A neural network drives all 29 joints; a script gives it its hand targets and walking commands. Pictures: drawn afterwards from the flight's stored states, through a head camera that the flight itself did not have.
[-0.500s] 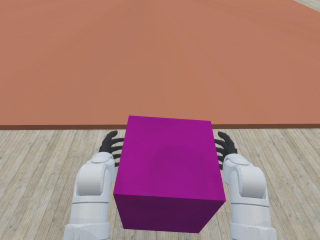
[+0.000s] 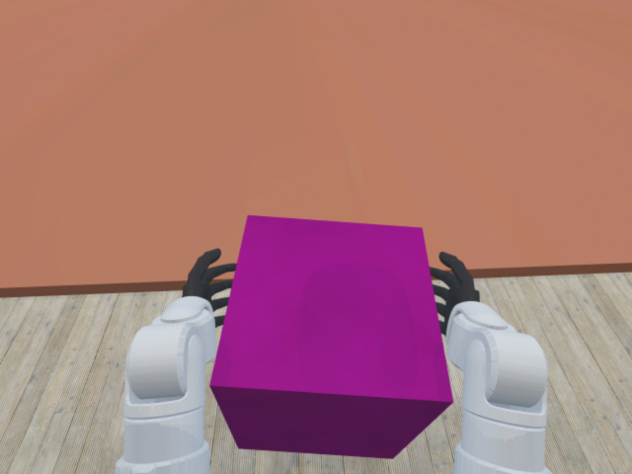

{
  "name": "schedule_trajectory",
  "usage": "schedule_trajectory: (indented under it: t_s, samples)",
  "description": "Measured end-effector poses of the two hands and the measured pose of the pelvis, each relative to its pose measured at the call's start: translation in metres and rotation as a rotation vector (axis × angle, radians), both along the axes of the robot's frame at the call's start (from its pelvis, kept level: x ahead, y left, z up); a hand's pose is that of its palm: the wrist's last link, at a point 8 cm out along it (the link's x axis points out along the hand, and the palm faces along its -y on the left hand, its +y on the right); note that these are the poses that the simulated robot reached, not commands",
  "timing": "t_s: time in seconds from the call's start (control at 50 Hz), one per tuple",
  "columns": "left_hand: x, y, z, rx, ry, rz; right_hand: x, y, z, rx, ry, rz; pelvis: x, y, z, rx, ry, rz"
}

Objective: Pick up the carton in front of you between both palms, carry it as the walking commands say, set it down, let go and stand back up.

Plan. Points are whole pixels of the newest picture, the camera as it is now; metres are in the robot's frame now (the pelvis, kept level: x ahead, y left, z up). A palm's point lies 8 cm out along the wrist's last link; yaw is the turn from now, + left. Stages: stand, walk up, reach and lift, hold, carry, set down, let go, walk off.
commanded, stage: carry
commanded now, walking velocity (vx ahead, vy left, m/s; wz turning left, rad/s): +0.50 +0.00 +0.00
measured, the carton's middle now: (324, 344) +0.27 +0.00 +0.03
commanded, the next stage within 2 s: none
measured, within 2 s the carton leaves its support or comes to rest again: neither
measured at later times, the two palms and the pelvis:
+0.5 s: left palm (219, 131) +0.62 +0.17 +0.12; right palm (394, 130) +0.61 -0.13 +0.13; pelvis +0.32 +0.03 +0.01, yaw -2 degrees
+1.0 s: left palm (244, 41) +0.88 +0.16 +0.17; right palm (386, 38) +0.89 -0.14 +0.18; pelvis +0.49 +0.01 +0.01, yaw +0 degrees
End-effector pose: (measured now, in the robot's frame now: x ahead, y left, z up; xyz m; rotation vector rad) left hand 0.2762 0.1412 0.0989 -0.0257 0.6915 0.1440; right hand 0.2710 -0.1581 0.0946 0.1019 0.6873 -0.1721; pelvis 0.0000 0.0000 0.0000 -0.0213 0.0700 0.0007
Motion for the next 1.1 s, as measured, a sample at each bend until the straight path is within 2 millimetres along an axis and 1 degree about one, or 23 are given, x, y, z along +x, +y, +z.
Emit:
schedule_trajectory:
  t_s: [0.04,0.08,0.14,0.2,0.3,0.36,0.42,0.46,0.54,0.58,0.64,0.7,0.74,0.78,0.84,0.9,0.98,1.04,1.1]
  samples:
    - [0.018,-0.001,-0.006,0.002,0.047,0.019,0.024,-0.001,-0.005,0.001,0.047,0.02,0.021,-0.006,0.006,0.009,0.005,0.014]
    - [0.034,0.001,-0.007,0.0,0.08,0.042,0.047,0.001,-0.006,0.008,0.08,0.035,0.042,-0.011,0.015,0.019,0.012,0.021]
    - [0.064,0.004,0.001,0.001,0.078,0.069,0.085,0.005,0.002,0.003,0.078,0.068,0.075,-0.014,0.026,0.034,0.017,0.018]
    - [0.102,0.007,0.013,0.001,0.043,0.079,0.125,0.008,0.013,0.001,0.041,0.079,0.112,-0.013,0.032,0.045,0.023,0.012]
    - [0.177,0.012,0.024,-0.006,-0.017,0.059,0.193,0.012,0.024,-0.007,-0.018,0.059,0.184,-0.004,0.029,0.043,0.019,0.003]
    - [0.228,0.017,0.026,-0.019,-0.06,0.041,0.238,0.017,0.029,-0.016,-0.061,0.037,0.232,0.006,0.019,0.031,0.006,-0.006]
    - [0.284,0.025,0.024,-0.041,-0.118,0.019,0.287,0.025,0.032,-0.024,-0.119,0.007,0.281,0.019,0.001,0.028,-0.015,-0.023]
    - [0.318,0.029,0.022,-0.048,-0.11,0.001,0.316,0.029,0.033,-0.034,-0.111,-0.009,0.304,0.025,-0.001,0.039,-0.015,-0.032]
    - [0.37,0.03,0.026,-0.071,-0.055,-0.02,0.358,0.031,0.039,-0.027,-0.057,-0.048,0.337,0.031,0.013,0.019,-0.002,-0.047]
    - [0.394,0.029,0.033,-0.083,-0.056,-0.023,0.379,0.029,0.046,-0.027,-0.059,-0.061,0.354,0.032,0.02,0.011,0.004,-0.047]
    - [0.432,0.026,0.048,-0.078,-0.092,-0.03,0.417,0.027,0.061,-0.037,-0.094,-0.055,0.377,0.03,0.024,0.008,0.007,-0.041]
    - [0.469,0.023,0.062,-0.044,-0.12,-0.033,0.458,0.023,0.073,-0.054,-0.12,-0.026,0.401,0.025,0.023,0.017,0.002,-0.031]
    - [0.493,0.02,0.069,-0.014,-0.125,-0.03,0.486,0.02,0.077,-0.063,-0.124,0.001,0.419,0.019,0.017,0.032,-0.008,-0.024]
    - [0.515,0.016,0.074,0.019,-0.11,-0.031,0.512,0.016,0.078,-0.066,-0.111,0.025,0.436,0.016,0.012,0.029,-0.015,-0.019]
    - [0.546,0.011,0.076,0.061,-0.048,-0.043,0.545,0.011,0.075,-0.062,-0.049,0.045,0.457,0.014,0.012,0.013,-0.01,-0.005]
    - [0.573,0.01,0.076,0.074,-0.009,-0.048,0.575,0.009,0.076,-0.069,-0.01,0.063,0.472,0.012,0.011,0.014,0.002,0.0]
    - [0.603,0.013,0.076,0.062,0.011,-0.037,0.61,0.012,0.081,-0.076,0.009,0.077,0.485,0.009,0.011,0.018,0.021,0.002]
    - [0.618,0.017,0.07,0.042,0.038,-0.021,0.629,0.017,0.079,-0.072,0.036,0.077,0.493,0.008,0.014,0.019,0.036,0.003]
    - [0.627,0.022,0.059,0.019,0.076,-0.005,0.641,0.022,0.071,-0.066,0.074,0.071,0.501,0.01,0.018,0.018,0.049,0.005]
